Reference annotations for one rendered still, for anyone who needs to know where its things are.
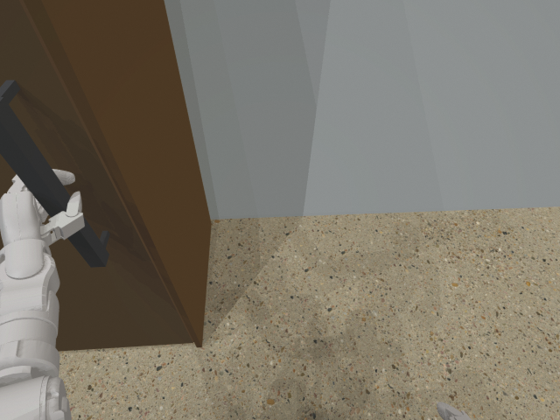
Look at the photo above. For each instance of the right robot hand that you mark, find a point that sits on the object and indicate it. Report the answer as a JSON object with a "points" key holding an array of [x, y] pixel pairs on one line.
{"points": [[447, 412]]}

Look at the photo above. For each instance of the left robot hand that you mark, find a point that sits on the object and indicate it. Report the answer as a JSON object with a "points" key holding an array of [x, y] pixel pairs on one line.
{"points": [[21, 214]]}

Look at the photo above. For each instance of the left robot upper arm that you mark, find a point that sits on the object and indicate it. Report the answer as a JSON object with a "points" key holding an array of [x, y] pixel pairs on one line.
{"points": [[42, 398]]}

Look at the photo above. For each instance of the handle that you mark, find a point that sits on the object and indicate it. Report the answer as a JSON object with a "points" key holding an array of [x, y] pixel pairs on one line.
{"points": [[26, 160]]}

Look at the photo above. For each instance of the wardrobe door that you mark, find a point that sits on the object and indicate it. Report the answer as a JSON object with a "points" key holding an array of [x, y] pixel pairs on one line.
{"points": [[126, 303]]}

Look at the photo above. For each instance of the robot left forearm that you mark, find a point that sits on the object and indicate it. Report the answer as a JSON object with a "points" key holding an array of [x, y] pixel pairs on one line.
{"points": [[29, 312]]}

